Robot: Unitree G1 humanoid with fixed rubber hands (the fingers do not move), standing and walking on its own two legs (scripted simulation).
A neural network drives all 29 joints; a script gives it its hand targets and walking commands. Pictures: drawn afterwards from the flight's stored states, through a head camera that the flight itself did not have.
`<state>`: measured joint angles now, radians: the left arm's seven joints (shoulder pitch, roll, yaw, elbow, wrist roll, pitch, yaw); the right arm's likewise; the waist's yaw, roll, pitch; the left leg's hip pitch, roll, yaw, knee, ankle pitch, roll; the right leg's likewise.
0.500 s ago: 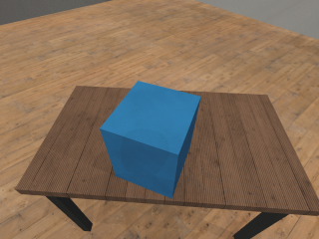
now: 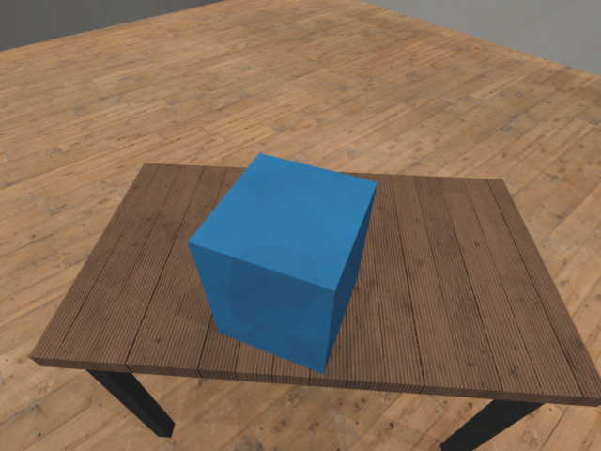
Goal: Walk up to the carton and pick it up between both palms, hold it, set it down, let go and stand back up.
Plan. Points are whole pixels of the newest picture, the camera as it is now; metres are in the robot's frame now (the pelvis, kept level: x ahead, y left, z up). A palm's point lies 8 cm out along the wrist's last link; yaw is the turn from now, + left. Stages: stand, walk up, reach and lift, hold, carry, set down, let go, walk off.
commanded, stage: stand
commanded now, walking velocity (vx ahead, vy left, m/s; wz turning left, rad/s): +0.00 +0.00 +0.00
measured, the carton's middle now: (291, 263) +0.42 +0.04 +0.00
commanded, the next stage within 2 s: none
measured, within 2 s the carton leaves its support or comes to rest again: neither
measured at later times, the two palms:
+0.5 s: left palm out of the picture -0.03 +0.24 -0.14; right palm out of the picture -0.01 -0.24 -0.14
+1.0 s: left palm out of the picture -0.02 +0.24 -0.14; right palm out of the picture +0.00 -0.23 -0.14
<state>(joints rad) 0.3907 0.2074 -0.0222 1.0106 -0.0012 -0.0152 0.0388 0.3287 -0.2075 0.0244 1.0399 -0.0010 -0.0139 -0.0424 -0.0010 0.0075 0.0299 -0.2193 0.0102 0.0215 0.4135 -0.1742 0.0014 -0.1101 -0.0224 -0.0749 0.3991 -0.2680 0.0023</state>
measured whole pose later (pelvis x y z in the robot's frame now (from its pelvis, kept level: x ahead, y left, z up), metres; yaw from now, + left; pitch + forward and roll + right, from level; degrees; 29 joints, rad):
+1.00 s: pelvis +0.01 +0.00 +0.00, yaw +0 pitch -1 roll +0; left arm 0.38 0.19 -0.02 1.03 0.00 -0.02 0.04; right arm 0.33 -0.19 0.02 1.06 0.00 -0.02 -0.05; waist 0.00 0.00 0.03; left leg -0.22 0.00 0.02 0.41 -0.18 0.00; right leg -0.10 -0.03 -0.08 0.39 -0.27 0.01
